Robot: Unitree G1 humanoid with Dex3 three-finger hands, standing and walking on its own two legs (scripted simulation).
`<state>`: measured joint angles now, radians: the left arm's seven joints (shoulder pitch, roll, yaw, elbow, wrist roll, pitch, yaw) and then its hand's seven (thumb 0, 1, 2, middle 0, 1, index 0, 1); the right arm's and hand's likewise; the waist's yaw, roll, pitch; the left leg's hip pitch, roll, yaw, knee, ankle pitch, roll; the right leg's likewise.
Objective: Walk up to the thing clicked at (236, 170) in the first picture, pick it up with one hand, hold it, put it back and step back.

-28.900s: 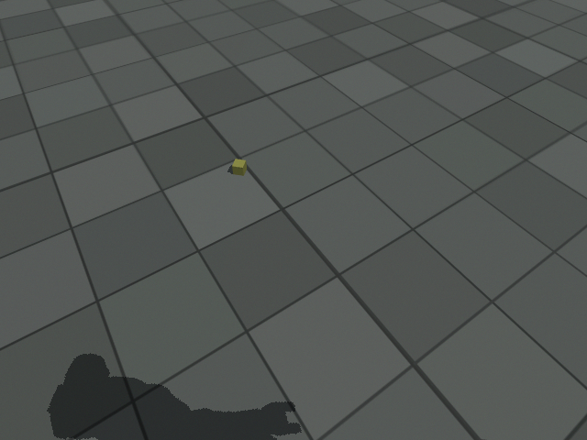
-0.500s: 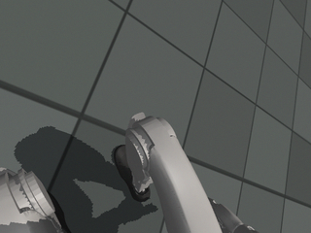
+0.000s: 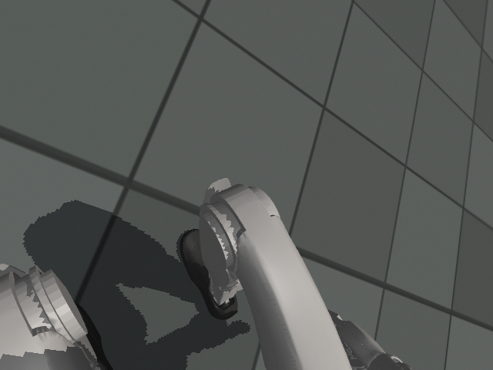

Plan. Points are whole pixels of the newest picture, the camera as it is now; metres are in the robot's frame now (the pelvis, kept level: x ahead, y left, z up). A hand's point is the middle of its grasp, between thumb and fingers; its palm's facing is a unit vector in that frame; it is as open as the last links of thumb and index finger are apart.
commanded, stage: withdraw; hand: left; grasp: from above
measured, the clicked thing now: out of the picture +0.51 +0.30 -0.29
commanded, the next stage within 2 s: home in 1.00 s
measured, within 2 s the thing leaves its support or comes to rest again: neither
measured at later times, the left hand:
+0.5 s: hand out of the picture +0.51 +0.35 -0.10, palm faces -0.33 -0.08 -0.94, open 13.9 cm
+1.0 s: hand out of the picture +0.49 +0.32 -0.12, palm faces -0.36 -0.07 -0.93, open 13.4 cm
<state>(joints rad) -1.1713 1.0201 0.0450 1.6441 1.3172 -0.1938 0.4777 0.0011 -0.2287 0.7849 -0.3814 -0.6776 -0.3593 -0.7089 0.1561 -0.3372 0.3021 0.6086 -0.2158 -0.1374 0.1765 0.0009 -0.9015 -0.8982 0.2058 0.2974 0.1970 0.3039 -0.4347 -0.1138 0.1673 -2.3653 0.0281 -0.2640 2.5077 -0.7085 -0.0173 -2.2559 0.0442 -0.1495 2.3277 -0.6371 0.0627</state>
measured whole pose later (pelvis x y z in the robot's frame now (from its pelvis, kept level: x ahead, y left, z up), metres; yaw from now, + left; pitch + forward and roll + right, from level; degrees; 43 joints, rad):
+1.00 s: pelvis -0.01 -0.01 +0.02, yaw +6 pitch +34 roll -10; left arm -1.17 0.81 0.00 1.42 1.27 -0.13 0.32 0.00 -0.45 0.93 -0.25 -0.89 -0.23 -0.92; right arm 0.21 -0.31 0.15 0.63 -0.13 0.02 0.10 0.00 -0.92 -0.91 0.20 0.30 0.20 0.30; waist -0.34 -0.02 0.01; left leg -2.36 0.00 -0.16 2.38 -0.62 -0.01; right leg -2.27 0.00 -0.07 2.28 -0.60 0.04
